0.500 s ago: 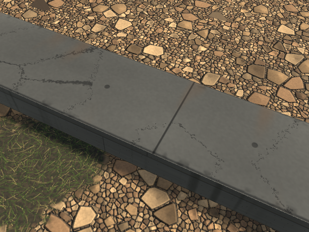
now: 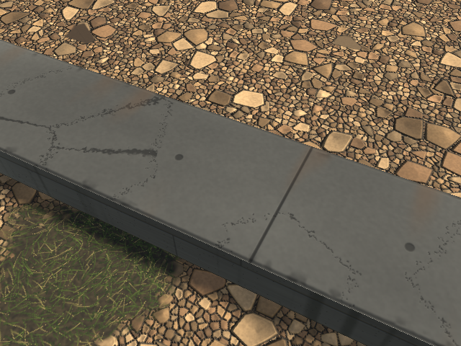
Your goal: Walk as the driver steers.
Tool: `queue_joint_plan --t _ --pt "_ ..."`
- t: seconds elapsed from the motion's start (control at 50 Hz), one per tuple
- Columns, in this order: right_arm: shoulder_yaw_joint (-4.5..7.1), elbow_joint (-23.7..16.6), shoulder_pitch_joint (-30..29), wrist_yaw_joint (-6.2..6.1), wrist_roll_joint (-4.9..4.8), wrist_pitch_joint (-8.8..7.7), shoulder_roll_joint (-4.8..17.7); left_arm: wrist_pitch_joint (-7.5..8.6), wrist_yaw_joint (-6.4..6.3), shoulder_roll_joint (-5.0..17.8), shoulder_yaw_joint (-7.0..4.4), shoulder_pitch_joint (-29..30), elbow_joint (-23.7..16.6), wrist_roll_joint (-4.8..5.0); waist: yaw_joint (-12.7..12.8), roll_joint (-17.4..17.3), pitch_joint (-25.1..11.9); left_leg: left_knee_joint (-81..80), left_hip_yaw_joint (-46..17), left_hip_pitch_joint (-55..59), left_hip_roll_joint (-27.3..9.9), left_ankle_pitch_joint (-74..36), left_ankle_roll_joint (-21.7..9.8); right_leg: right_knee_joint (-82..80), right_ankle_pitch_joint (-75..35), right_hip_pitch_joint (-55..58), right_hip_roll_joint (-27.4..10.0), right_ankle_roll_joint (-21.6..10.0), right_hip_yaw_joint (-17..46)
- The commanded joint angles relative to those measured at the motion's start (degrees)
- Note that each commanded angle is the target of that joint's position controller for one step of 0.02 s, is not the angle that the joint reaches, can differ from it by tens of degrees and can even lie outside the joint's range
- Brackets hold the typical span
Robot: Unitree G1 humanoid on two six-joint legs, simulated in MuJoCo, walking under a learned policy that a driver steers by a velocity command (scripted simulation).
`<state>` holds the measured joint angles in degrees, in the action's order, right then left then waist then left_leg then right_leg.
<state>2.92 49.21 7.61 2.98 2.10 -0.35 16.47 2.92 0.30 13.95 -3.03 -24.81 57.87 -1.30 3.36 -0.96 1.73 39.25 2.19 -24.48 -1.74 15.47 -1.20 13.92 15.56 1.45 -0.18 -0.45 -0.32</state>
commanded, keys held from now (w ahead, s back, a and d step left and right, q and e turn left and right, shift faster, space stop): w+e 1.00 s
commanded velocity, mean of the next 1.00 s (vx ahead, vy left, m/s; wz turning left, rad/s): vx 0.48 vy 0.00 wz -0.48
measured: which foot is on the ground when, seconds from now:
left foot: up 0.00-0.06, down 0.08-0.58, up 0.60-1.00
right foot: down 0.00-0.08, up 0.10-0.56, down 0.58-1.00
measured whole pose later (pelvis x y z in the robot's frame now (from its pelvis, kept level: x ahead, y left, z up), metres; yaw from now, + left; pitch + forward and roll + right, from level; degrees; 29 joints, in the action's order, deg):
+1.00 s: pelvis +0.49 -0.05 +0.00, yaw -33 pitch +5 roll +1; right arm -3.3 31.1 -3.0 -0.5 4.2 0.5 6.8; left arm 4.1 -1.9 12.1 -1.3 -29.5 56.6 -1.0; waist 4.5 -0.3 1.4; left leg 112.0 2.5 -76.5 -4.0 32.9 -1.9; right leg 18.4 17.6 -3.1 5.9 -6.2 11.0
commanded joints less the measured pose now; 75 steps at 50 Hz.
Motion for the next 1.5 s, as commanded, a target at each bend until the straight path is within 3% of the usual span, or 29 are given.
queue_joint_plan --t 0.02,0.08,0.1,0.12,0.16,0.22,0.44,0.52,0.56,0.58,0.6,0.64,0.7,0.82,0.94,1.0,1.06,1.1,1.12,1.14,1.16,1.18,1.2,1.22,1.28,1.34,1.4,1.46,1.5 --pt "0.4 -5.53 -7.32 -0.46 -0.45 -1.61 3.14 0.9 0.11 9.79 -2.09 1.05 -1.52 0.09 -0.85 8.86 4.52 -6.32 1.69 2.35 1.04 -1.03 -0.06 -4.33 -4.03 -7.36 -13.26 -10.18 10.99" --pt "2.16 0.23 10.05 -2.27 0.1 -3.24 6.74 1.03 0.37 8.37 -1.65 4.59 -2.37 0.54 -9.04 1.41 -1.88 -14.47 -0.65 28.03 0.9 -2.7 -1.61 12.76 -11.38 -18.92 -7.5 -6.81 6.71" --pt "3.79 0.98 18.82 -3.18 1.26 -3.84 13.64 1.23 0.72 3.51 -0.24 6.01 -5.3 1.47 -12.93 -12.11 -8.67 -23.61 -20.63 39.16 -15.11 16.41 -4.83 32.37 0.04 -29.95 -0.02 -3.62 0.17" --pt "4.47 2.15 20.73 -3.24 0.6 -3.42 17.06 0.8 0.34 4.44 -0.69 5.62 -6.3 0.94 -11.43 -16.76 -8.83 -32.15 -38.26 35.78 -22.52 28.88 -7.9 44.14 15.26 -37.01 4.05 -4.37 1.61" --pt "2.01 -0.65 8.92 -3.13 -0.31 -3.49 7.7 0.13 0.89 5.74 -1.4 5.01 -4.02 0.48 -5.18 -4.97 1.0 -31.84 -26.9 24.05 -18.79 22.0 -6.5 49.91 6.2 -36.91 -2.52 -6.26 5.54" --pt "0.4 -0.26 7.14 -3.65 -0.36 -4.98 2.89 -0.89 1.71 3.83 -1.31 6.48 -3.18 -0.38 -3.45 -4.66 2.13 -31.79 -9.88 21.47 -12.94 -3.03 -4.47 48.54 -1.25 -34.58 -4.62 -4.59 2.93" --pt "-0.07 4.62 13.62 -4.4 -0.94 -6.18 3.9 -1.32 3.78 0.71 1.18 27.15 -11.47 -0.65 -4.5 -3.1 4.22 -29.04 9.24 22.35 -11.32 -36.36 -4.89 25.08 -13.52 -32.99 -1.87 -3.19 -6.39" --pt "0.41 4.42 13.41 -5.05 -0.91 -5.09 5.69 -1.91 1.96 3.42 0.2 15.83 -8.89 -1.34 0.21 -4.98 -3.48 -9.27 12.06 26.65 -13.06 -64.3 -5.26 25.63 -4.57 -20.74 4.07 -8.94 -9.3" --pt "0.95 2.79 10.38 -4.15 -1.27 -4.12 7.64 -1.11 0.91 6.55 -1.79 3.36 -5.65 -1.89 6.52 -1.95 -8.87 14.55 11.64 17.31 -11.73 -49.66 -3.42 16.58 -6.17 -3.89 5.77 -12.47 -6.63" --pt "0.13 1.34 10.88 -3.68 -0.42 -4.25 2.85 -0.9 0.07 12.53 -3.46 2.15 -5.17 -1.92 4.81 7.93 -9.01 34.17 10.83 1.94 -4.81 -1.21 -1.17 14.46 -13.74 5.06 -6.83 -15.43 9.5" --pt "-0.41 -2.49 14.68 -3.35 -0.87 -4.52 0.6 -1.41 0.29 18.67 -4.71 3.31 -6.99 -1.03 0.33 12.26 -15.74 48.38 1.03 -14.35 3.44 16.86 1.02 8.76 -22.24 14.6 -19.77 -26.38 38.95" --pt "-0.17 -3.82 6.64 -2.94 0.03 -5.35 3.24 -2.2 -0.55 12.03 -3.74 8.04 -7.51 0.85 0.11 2.12 -3.33 44.17 -4.48 -20.28 -2.2 5.39 1.09 0.33 -0.53 0.95 -16.74 -23.31 31.15" --pt "-0.2 -3.9 7.34 -2.61 1.3 -3.28 1.95 -1.06 -1.39 6.82 -2.19 11.38 -8.82 0.82 -4.63 0.01 -0.85 42.66 -3.09 -13.87 -3.83 2.02 3.43 0.7 -21.62 -10.45 -9.71 -18.68 19.92" --pt "-2.02 -10.9 -2.15 -2.47 1.48 -0.22 -3.98 0.57 -1.74 7.76 -1.89 0.0 -7.05 0.37 -1.43 4.78 -2.7 68.3 1.18 -37.7 -2.71 4.72 3.89 4.74 -16.77 -8.87 -6.65 -19.31 22.52" --pt "-5.76 -25.77 -24.82 -4.06 2.08 -1.31 -7.92 2.64 -2.08 6.54 0.0 -9.62 -3.12 -0.78 2.65 3.96 6.0 84.84 -2.67 -73.28 -2.77 21.97 -1.1 1.02 -2.46 1.56 -11.42 -16.72 30.17" --pt "-7.24 -30.79 -25.33 -2.95 2.22 -0.16 -7.71 0.78 -3.29 6.81 0.17 -7.75 -2.98 1.38 1.01 1.44 1.73 55.58 2.73 -44.34 -2.61 15.66 -1.48 -13.56 -16.24 -12.28 -8.48 -15.37 24.26" --pt "-5.85 -25.1 -7.57 -2.71 0.7 1.14 -7.41 0.02 -3.3 9.4 -0.83 0.3 -7.43 2.08 -7.33 5.92 -11.64 39.9 6.14 -4.05 3.44 10.02 -4.11 -4.16 -73.3 -15.74 -6.55 -11.58 11.49" --pt "-1.52 -20.49 11.76 -3.71 -1.18 0.24 0.2 1.59 -1.95 16.73 -3.9 2.37 -8.6 3.18 -17.56 10.56 -22.37 23.87 -1.01 12.85 4.78 10.56 -5.24 22.51 -95.31 -7.83 -7.41 -8.2 13.42" --pt "0.9 -18.59 18.63 -4.06 0.87 -1.26 6.86 3.5 -0.87 11.96 -3.51 4.54 -10.11 3.07 -18.6 -0.3 -26.66 11.79 -19.74 21.56 -6.72 16.25 -8.01 44.93 -64.58 -13.34 -1.53 -5.99 12.65" --pt "2.07 -16.18 16.71 -4.94 0.34 -0.12 12.89 3.92 1.48 4.45 -2.76 4.61 -15.43 2.35 -13.55 -25.73 -29.02 -12.27 -52.11 24.44 -19.55 -6.51 -13.03 68.79 0.12 -30.43 13.19 -2.12 10.02" --pt "1.65 -17.15 8.89 -5.15 -1.22 0.8 7.84 3.62 2.43 3.67 -2.71 -0.08 -14.52 -0.64 -8.23 -17.11 -26.77 -13.34 -59.97 20.09 -21.08 -8.71 -16.82 85.78 1.83 -36.75 10.65 -2.55 15.18" --pt "0.48 -15.75 3.36 -5.13 -1.98 0.78 2.29 2.58 2.37 1.88 -2.38 1.78 -14.93 -0.71 -4.66 -11.15 -17.65 -10.66 -51.5 11.98 -19.16 -2.7 -17.37 89.65 0.27 -40.94 7.54 -2.66 10.15" --pt "-4.09 -12.2 6.98 0.44 0.93 -3.46 -5.06 1.94 5.21 0.43 -0.11 5.67 -14.55 0.79 -8.43 -8.09 -0.74 -10.68 -40.11 -3.0 -14.65 -1.82 -20.14 101.14 -7.76 -51.51 8.53 -6.11 21.69" --pt "-3.51 -6.38 5.07 1.51 1.47 -5.09 -7.27 1.77 5.19 0.06 0.74 4.77 -15.81 -0.49 -3.32 1.31 -3.71 -8.73 -31.76 -1.87 -14.82 -7.49 -19.02 96.26 -8.51 -53.51 6.33 -7.78 17.86" --pt "-3.96 -1.5 -5.11 -1.72 0.11 -7.34 -10.87 0.49 4.37 -1.51 3.15 3.96 -17.2 -2.47 2.57 0.8 -7.0 -15.76 -18.32 -4.43 -10.87 -11.13 -14.0 85.84 -3.82 -55.47 0.92 -8.11 16.58" --pt "-3.02 -2.77 -10.25 -1.38 0.32 -8.82 -5.22 1.16 5.04 3.11 2.11 10.76 -20.32 -0.08 3.83 1.05 -11.79 -18.52 -1.82 -8.62 -3.69 -14.25 -7.92 63.98 -7.97 -42.08 -3.45 -0.46 8.28" --pt "-2.5 -5.97 -11.68 -1.81 -0.5 -11.81 2.21 2.8 6.75 4.73 1.07 8.58 -16.68 -0.93 4.48 0.12 -10.7 -18.85 7.31 -7.45 -1.84 -37.12 -2.57 49.87 -11.59 -27.62 -4.98 6.29 2.64" --pt "-0.74 -3.18 0.58 -0.62 -1.71 -10.42 6.86 2.95 6.83 3.37 0.86 19.31 -19.12 0.66 -1.35 -1.37 -8.02 -13.05 4.51 7.18 -4.26 -45.39 -1.56 28.8 -13.25 -27.05 -1.55 6.95 -0.58" --pt "-0.22 -2.89 2.11 1.51 -3.34 -8.72 6.3 3.84 5.09 3.75 0.5 17.14 -18.22 1.06 0.57 -1.36 -7.53 -8.24 1.01 14.27 -7.94 -50.31 -2.34 15.33 -22.91 -26.36 -2.01 4.1 0.8"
